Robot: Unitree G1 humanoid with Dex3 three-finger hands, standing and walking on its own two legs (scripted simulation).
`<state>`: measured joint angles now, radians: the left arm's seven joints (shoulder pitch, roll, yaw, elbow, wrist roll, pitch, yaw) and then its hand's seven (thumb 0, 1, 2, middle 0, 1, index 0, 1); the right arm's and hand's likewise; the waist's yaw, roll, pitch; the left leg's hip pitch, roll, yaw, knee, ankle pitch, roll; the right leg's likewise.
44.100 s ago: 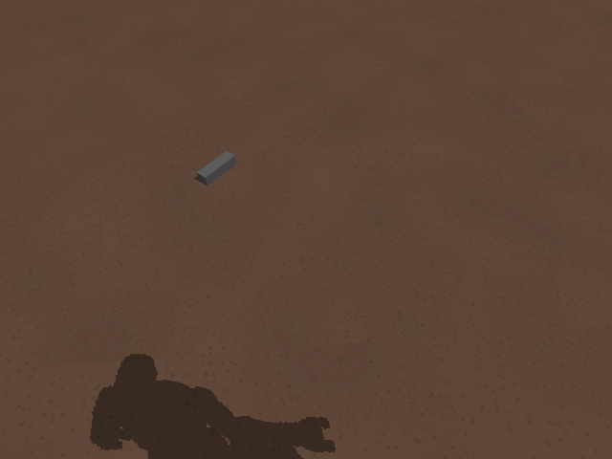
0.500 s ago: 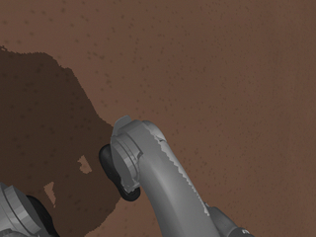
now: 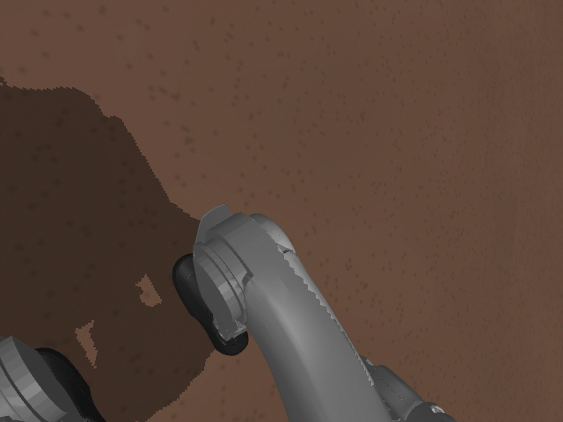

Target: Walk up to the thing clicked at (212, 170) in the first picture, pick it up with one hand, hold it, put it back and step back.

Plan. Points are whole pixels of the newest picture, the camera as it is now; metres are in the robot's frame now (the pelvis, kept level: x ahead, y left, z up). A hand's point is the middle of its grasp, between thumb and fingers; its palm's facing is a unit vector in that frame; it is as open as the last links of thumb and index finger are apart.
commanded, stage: close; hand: left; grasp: from above
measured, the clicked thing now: out of the picture +0.53 +0.32 -0.29
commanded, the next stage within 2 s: settle in 0.84 s
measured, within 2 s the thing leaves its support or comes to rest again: leaves its support in 1.36 s
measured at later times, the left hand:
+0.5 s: hand out of the picture +0.51 +0.30 -0.27, palm faces -0.44 -0.14 -0.89, open 9.5 cm
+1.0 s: hand out of the picture +0.51 +0.30 -0.27, palm faces -0.43 -0.14 -0.89, open 9.2 cm
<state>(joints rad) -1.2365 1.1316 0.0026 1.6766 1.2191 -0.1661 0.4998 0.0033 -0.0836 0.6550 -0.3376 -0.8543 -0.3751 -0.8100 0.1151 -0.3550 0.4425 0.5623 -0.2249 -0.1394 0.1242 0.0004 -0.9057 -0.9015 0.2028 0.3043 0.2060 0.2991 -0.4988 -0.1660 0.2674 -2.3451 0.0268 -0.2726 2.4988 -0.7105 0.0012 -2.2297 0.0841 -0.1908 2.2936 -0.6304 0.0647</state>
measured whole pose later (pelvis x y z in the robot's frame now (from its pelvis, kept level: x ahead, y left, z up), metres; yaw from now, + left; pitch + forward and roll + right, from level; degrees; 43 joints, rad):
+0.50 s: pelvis +0.00 +0.00 +0.00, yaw +0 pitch +30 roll -17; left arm -1.24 1.13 -0.02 1.67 1.22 -0.18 0.50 0.00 0.17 0.55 -0.52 -0.76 -0.54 -0.70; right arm 0.11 -0.35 0.44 0.56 -0.23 -0.13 0.12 0.00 -0.91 -0.90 0.20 0.30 0.21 0.30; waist -0.49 -0.17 0.25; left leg -2.34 0.03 -0.28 2.50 -0.72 0.01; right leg -2.22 0.08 -0.20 2.29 -0.64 0.07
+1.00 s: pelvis +0.00 +0.00 +0.00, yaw -1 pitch +29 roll -17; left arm -1.24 1.14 -0.01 1.67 1.22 -0.17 0.50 0.01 0.20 0.46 -0.59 -0.68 -0.62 -0.62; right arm 0.11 -0.36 0.45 0.54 -0.23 -0.12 0.11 0.00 -0.91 -0.90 0.20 0.30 0.21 0.30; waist -0.49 -0.17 0.27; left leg -2.35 0.03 -0.28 2.51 -0.71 0.02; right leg -2.22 0.08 -0.20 2.29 -0.63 0.07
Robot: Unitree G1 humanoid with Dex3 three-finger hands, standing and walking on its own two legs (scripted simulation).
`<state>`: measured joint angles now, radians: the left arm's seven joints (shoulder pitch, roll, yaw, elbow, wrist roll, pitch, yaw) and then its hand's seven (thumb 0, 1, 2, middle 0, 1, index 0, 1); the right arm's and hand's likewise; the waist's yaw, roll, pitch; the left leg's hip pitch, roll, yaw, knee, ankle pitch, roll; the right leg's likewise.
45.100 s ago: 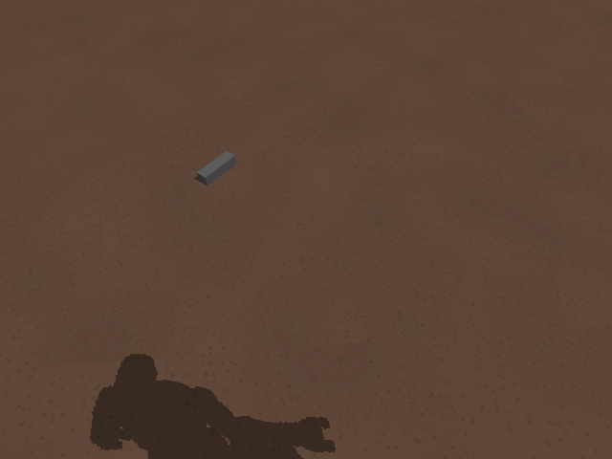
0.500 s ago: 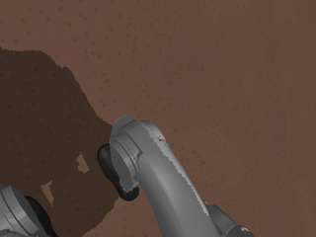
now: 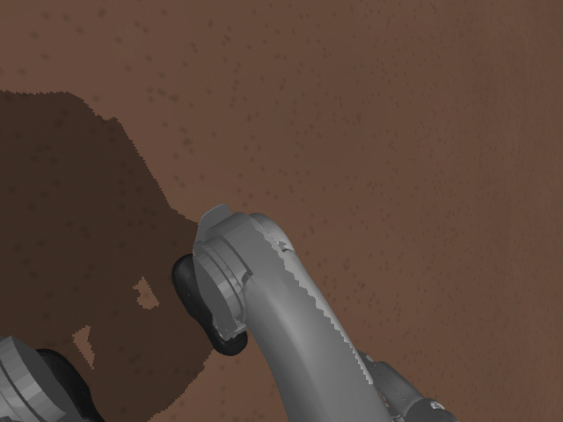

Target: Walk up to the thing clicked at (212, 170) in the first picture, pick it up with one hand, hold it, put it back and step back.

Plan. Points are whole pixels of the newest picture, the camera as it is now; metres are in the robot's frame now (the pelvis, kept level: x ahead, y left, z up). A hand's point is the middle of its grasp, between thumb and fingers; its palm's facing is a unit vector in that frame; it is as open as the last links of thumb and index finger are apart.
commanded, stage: settle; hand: left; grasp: from above
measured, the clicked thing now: out of the picture +0.52 +0.32 -0.29
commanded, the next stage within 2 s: lift in 0.86 s
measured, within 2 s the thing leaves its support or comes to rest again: leaves its support in 0.36 s
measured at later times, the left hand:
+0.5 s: hand out of the picture +0.51 +0.33 -0.22, palm faces -0.39 -0.13 -0.91, open 9.0 cm
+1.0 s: hand out of the picture +0.50 +0.33 -0.16, palm faces -0.44 -0.11 -0.89, open 8.8 cm
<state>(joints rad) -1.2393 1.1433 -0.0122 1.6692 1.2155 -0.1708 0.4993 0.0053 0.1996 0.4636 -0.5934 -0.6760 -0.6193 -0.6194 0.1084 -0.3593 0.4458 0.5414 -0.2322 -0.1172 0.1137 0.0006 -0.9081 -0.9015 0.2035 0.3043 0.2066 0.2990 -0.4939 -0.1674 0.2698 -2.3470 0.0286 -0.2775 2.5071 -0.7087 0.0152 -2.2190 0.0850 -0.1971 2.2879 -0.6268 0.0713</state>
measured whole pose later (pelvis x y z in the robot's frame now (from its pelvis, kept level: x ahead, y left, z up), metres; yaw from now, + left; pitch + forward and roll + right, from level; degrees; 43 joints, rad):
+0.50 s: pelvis +0.00 +0.00 +0.01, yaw +1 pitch +32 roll -16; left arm -1.14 1.03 0.06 1.41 1.23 -0.12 0.36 0.00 0.22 0.31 -0.71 -0.54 -0.73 -0.49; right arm 0.18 -0.35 0.33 0.55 -0.20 -0.09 0.15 0.00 -0.93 -0.91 0.20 0.30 0.21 0.30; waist -0.42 -0.11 0.18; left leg -2.36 0.02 -0.26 2.47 -0.71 0.00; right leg -2.23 0.06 -0.19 2.27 -0.64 0.05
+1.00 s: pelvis +0.00 -0.01 +0.01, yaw +6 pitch +34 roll -12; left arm -1.12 0.87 -0.01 1.26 1.20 -0.11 0.15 0.00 0.21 0.26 -0.79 -0.46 -0.81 -0.40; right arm 0.18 -0.33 0.21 0.54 -0.13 0.04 0.11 0.00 -0.92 -0.90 0.20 0.30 0.21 0.30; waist -0.34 -0.04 0.08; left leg -2.36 0.00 -0.19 2.41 -0.65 0.00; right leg -2.25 0.03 -0.13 2.27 -0.63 0.04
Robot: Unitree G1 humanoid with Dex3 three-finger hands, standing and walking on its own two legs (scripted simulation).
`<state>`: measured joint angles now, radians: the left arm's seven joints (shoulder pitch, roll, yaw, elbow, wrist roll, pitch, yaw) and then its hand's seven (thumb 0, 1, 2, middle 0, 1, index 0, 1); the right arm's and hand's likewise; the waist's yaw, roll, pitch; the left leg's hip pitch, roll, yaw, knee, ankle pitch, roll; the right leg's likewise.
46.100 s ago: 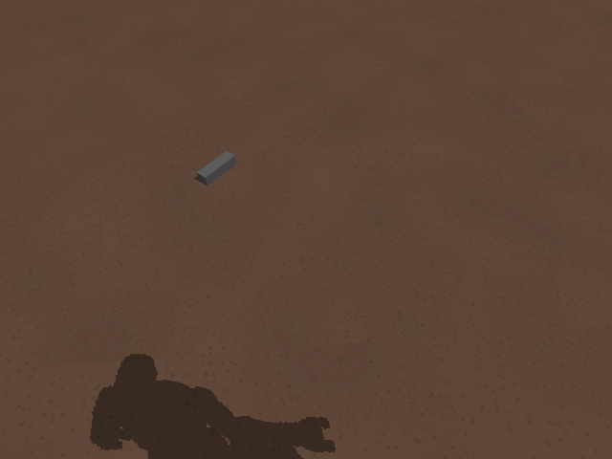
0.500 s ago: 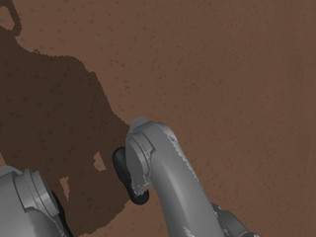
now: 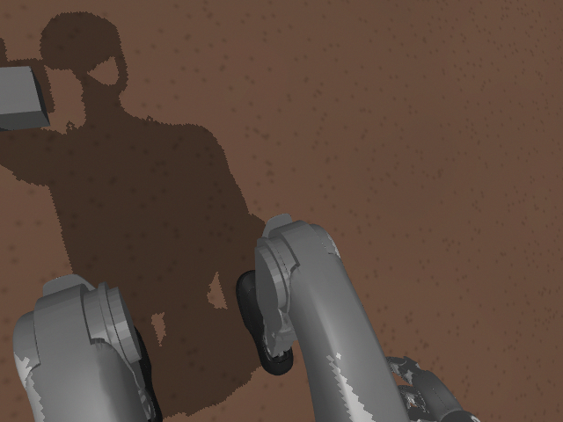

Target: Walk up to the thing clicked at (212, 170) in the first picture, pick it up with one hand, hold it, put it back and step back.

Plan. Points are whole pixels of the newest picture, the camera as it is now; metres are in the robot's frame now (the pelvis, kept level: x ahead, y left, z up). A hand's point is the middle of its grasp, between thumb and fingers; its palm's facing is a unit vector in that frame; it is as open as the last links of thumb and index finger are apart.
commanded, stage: lift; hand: left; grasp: from above
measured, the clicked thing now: out of the picture +0.54 +0.30 -0.21
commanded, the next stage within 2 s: hold in 1.70 s
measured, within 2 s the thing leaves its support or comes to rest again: neither
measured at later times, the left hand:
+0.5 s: hand out of the picture +0.47 +0.30 -0.06, palm faces -0.47 -0.12 -0.88, open 8.9 cm
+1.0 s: hand out of the picture +0.37 +0.29 +0.15, palm faces -0.46 -0.14 -0.88, open 9.1 cm
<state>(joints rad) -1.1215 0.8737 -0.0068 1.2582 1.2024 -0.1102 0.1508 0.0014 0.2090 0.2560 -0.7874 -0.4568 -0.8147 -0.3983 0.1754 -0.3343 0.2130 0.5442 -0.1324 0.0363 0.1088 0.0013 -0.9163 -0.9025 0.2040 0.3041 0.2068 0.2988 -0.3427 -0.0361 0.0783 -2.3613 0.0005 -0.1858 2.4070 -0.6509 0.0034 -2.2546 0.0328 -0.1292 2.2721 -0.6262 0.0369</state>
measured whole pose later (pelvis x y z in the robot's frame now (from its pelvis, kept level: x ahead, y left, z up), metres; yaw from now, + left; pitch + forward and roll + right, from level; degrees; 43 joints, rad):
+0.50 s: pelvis +0.00 +0.00 +0.06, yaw +4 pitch +36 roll -9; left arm -0.86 0.74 -0.01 0.94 1.06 -0.12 -0.03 0.00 0.22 0.27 -0.72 -0.55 -0.75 -0.50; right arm 0.23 -0.32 0.09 0.56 -0.05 0.13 0.05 0.00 -0.91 -0.90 0.21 0.30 0.21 0.30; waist -0.23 0.03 -0.07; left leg -2.21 0.00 -0.12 2.21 -0.63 0.01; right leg -2.13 0.01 -0.07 2.12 -0.62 0.03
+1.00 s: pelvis +0.01 +0.00 +0.23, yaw +9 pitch +27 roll -4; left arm -0.50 0.53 -0.10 0.74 0.97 -0.05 0.00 0.00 0.19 0.37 -0.69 -0.60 -0.71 -0.54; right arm 0.18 -0.24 0.01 0.65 0.03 0.08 -0.04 0.01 -0.90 -0.90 0.21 0.30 0.21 0.30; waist -0.12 0.06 -0.17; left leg -1.56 0.02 -0.04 1.66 -0.58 0.01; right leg -1.52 0.01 -0.02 1.61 -0.56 0.03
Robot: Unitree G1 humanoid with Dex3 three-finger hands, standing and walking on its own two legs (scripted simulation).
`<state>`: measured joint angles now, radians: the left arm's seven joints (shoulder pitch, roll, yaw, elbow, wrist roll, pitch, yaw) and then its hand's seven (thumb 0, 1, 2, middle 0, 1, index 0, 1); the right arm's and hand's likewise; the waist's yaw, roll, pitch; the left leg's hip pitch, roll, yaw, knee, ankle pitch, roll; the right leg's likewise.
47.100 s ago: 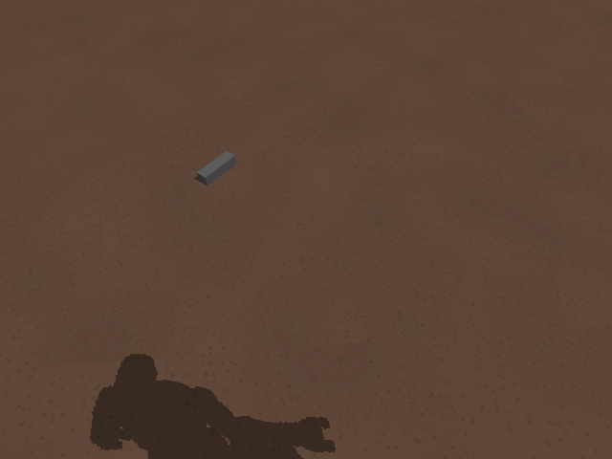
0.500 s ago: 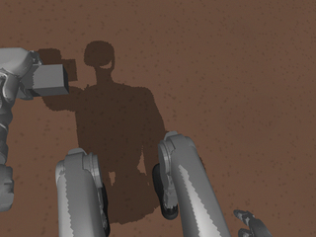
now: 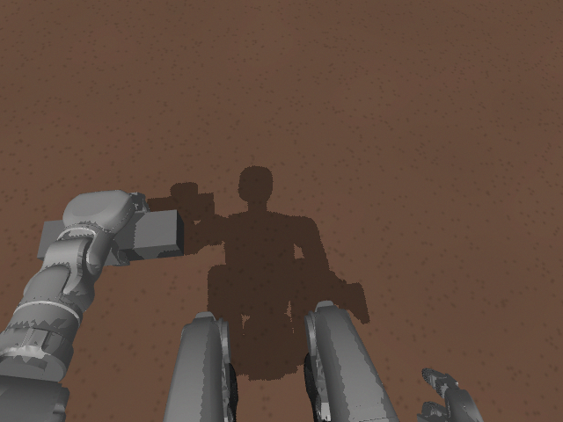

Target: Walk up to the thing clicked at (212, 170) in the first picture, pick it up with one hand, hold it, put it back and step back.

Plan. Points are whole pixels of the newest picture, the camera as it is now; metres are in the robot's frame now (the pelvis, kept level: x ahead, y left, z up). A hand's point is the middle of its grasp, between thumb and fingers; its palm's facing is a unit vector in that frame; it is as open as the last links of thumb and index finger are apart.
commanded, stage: lift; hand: left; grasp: from above
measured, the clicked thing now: (116, 239) +0.41 +0.24 -0.11
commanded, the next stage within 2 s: hold in 0.70 s
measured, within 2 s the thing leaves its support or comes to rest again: neither
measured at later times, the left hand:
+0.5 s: hand (88, 216) +0.38 +0.21 +0.05, palm faces -0.46 -0.06 -0.89, open 9.2 cm
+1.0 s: hand (54, 190) +0.38 +0.22 +0.11, palm faces -0.47 -0.05 -0.88, open 9.2 cm
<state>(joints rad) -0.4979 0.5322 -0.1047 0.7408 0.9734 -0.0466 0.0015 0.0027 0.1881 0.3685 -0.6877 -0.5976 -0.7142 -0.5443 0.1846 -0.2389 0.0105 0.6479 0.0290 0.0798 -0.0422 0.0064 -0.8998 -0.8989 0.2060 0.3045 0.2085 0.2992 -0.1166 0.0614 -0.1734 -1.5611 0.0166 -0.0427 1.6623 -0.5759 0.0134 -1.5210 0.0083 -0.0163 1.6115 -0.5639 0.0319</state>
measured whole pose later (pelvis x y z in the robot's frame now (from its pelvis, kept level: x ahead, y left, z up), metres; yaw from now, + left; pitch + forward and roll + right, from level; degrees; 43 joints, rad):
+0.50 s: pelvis +0.04 +0.00 +0.14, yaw +1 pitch +15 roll -2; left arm -0.38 0.39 -0.19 0.86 1.01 -0.01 0.15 0.00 0.14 0.45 -0.68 -0.64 -0.70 -0.59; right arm 0.25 -0.26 -0.04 0.75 0.04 0.00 -0.07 0.01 -0.90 -0.90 0.20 0.30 0.21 0.30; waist -0.09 0.04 -0.11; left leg -0.89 0.03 -0.01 1.08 -0.45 0.00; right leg -0.87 0.01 0.01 1.04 -0.43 0.02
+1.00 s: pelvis +0.08 +0.00 +0.19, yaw +1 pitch +9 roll -1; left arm -0.29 0.38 -0.20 0.78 1.02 -0.02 0.09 0.00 0.12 0.50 -0.67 -0.64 -0.69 -0.59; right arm 0.24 -0.25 -0.05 0.74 0.04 0.02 -0.05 0.01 -0.90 -0.90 0.20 0.30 0.21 0.30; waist -0.05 0.03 -0.07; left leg -0.56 0.01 0.01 0.77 -0.37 0.01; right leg -0.55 0.00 0.03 0.74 -0.35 0.03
